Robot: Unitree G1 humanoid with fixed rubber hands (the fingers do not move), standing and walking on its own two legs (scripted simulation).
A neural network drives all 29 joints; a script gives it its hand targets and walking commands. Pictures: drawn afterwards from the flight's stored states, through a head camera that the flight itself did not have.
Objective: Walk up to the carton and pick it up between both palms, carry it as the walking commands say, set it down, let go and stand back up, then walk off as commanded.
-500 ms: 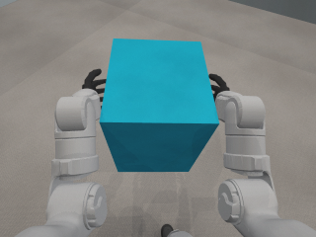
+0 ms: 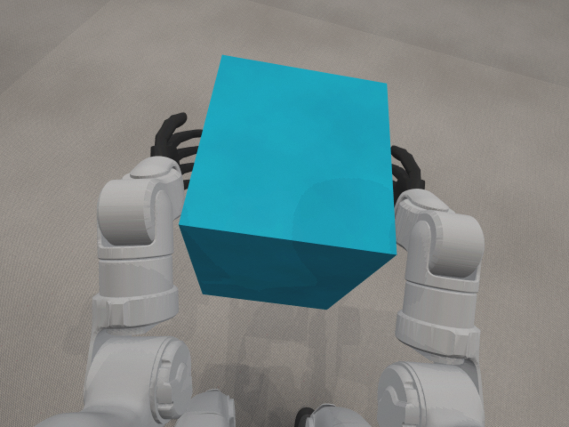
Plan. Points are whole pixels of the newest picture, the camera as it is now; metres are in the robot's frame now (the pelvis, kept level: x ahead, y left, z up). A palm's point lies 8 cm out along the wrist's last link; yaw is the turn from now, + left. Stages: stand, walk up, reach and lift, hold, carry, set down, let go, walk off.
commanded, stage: carry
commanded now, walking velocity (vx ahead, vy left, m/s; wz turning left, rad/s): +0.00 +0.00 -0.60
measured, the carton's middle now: (282, 202) +0.40 +0.02 +0.03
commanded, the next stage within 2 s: none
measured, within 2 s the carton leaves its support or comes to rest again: neither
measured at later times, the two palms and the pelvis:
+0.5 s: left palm (223, 161) +0.39 +0.09 +0.13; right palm (469, 264) +0.28 -0.18 +0.12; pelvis -0.02 +0.06 +0.01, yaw -22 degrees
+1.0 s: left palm (313, 228) +0.31 -0.02 +0.12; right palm out of the picture +0.12 -0.23 +0.12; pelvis -0.06 +0.11 +0.00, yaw -40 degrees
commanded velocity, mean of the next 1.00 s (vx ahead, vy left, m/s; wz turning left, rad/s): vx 0.00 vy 0.00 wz -0.60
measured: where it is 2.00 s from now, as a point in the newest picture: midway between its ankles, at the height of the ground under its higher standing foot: outside the picture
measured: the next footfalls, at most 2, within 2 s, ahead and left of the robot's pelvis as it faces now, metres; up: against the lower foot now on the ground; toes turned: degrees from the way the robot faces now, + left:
left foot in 0.24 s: +0.08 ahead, +0.15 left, +0.00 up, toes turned -6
right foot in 0.58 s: -0.04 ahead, -0.07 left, +0.00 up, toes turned -29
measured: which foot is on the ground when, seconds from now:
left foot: up 0.00-0.22, down 0.24-0.58, up 0.60-0.92, down 0.94-1.00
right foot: down 0.00-0.24, up 0.26-0.56, down 0.58-0.94, up 0.96-1.00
